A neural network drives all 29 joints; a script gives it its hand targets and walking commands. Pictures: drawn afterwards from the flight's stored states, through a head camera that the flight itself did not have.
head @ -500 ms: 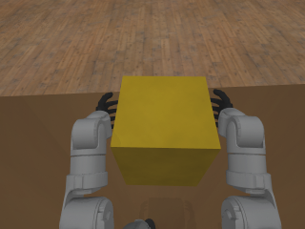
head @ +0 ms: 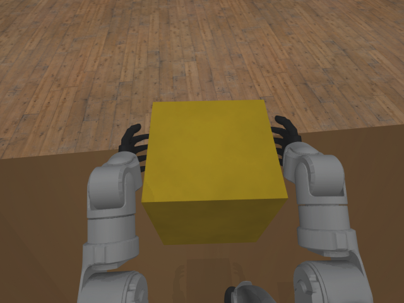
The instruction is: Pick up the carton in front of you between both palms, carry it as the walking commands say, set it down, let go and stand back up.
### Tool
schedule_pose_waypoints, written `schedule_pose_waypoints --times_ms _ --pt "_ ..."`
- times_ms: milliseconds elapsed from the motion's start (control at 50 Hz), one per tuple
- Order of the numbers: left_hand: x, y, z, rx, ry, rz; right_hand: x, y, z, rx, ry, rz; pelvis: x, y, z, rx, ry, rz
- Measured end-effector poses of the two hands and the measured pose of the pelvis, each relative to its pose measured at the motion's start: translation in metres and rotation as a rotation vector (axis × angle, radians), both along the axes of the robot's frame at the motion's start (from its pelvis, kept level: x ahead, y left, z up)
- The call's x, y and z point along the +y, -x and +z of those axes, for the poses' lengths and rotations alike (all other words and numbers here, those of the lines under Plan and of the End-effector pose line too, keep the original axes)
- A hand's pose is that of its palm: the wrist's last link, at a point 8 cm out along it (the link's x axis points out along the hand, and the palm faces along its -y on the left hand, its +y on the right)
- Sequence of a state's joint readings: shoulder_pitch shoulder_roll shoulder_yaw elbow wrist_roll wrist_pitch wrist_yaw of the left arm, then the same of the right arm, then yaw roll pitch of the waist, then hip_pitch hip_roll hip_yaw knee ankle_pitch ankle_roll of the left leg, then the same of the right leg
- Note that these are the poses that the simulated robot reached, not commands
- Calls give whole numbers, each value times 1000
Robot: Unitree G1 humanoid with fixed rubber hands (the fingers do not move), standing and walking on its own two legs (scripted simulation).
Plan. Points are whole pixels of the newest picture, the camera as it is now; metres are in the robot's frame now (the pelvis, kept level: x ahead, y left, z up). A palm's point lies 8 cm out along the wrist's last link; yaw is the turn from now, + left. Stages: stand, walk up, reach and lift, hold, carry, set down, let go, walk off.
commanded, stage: carry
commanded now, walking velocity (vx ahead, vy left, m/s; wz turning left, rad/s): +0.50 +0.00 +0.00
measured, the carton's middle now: (209, 178) +0.35 -0.01 +0.05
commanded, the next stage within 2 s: none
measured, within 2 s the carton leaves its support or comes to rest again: neither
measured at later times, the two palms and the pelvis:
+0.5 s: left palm (143, 78) +0.65 +0.14 +0.10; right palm (253, 72) +0.66 -0.16 +0.09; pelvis +0.30 -0.02 -0.02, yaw +0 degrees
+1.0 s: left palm (150, 40) +0.95 +0.15 +0.05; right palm (233, 35) +0.94 -0.15 +0.06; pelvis +0.59 +0.01 -0.05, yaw -1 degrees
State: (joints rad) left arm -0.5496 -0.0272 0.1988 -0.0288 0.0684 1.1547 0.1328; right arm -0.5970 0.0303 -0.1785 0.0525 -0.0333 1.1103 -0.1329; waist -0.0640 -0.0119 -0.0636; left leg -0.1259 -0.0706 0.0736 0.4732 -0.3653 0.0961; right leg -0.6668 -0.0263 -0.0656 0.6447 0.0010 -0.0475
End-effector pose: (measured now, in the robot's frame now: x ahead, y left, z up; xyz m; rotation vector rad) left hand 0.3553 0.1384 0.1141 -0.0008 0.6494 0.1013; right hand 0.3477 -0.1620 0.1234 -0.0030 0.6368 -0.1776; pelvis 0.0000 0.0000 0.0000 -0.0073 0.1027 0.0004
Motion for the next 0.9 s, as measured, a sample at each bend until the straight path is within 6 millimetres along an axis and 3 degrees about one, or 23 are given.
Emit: schedule_pose_waypoints --times_ms 120,220,340,500,640,700,760,900 --pt "-11 -86 -7 -8 -53 30 -11 -98 -19 -7 -23 51 -17 -91 -33 -29 -11 14" --pt "-5 -126 -30 108 -50 74 -5 -153 -41 106 -21 98 -30 -139 -28 -25 -24 10" --pt "-3 -188 -29 102 -34 99 -2 -219 -39 101 -32 101 -35 -198 -19 -7 -35 11" --pt "0 -292 -18 46 -27 79 0 -312 -32 45 -47 62 -23 -297 -22 -1 -25 -9" --pt "15 -398 -51 39 -19 28 15 -408 -54 39 2 39 -3 -406 -60 -33 7 -31" --pt "13 -433 -75 106 -15 -11 13 -433 -75 106 22 15 4 -435 -63 -32 0 -24" --pt "8 -461 -85 151 -28 -42 8 -452 -89 152 12 -12 12 -463 -58 -28 9 -22" --pt "6 -536 -77 109 -10 -37 6 -525 -79 109 -7 -37 17 -532 -47 -5 23 -21"
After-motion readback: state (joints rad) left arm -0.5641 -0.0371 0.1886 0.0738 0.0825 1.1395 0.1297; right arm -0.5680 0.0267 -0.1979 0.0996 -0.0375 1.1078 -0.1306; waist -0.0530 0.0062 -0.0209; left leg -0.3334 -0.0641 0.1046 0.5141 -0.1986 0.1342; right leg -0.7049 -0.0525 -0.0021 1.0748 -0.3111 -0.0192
